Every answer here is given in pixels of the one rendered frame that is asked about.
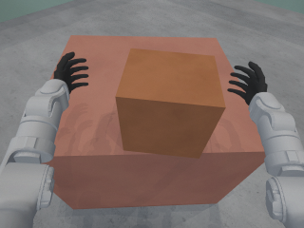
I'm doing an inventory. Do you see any carton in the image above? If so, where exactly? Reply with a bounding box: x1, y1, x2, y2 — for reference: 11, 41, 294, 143
115, 48, 226, 159

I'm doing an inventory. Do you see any robot left upper arm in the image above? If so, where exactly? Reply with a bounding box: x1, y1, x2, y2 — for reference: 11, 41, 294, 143
0, 162, 55, 228

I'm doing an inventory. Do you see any right robot forearm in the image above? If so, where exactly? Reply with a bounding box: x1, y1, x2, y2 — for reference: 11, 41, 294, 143
248, 92, 304, 178

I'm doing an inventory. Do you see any robot right upper arm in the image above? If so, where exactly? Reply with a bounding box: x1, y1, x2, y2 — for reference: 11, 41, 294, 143
265, 176, 304, 228

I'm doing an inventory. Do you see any pedestal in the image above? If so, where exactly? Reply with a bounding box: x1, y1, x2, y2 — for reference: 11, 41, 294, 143
41, 35, 266, 210

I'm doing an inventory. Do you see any left robot forearm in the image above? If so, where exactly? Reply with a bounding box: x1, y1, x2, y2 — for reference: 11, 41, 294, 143
0, 79, 70, 176

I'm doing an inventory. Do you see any right robot hand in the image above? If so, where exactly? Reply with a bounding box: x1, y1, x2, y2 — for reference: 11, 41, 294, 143
227, 61, 268, 105

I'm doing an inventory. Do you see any left robot hand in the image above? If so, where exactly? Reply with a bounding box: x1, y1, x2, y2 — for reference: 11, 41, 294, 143
53, 51, 88, 94

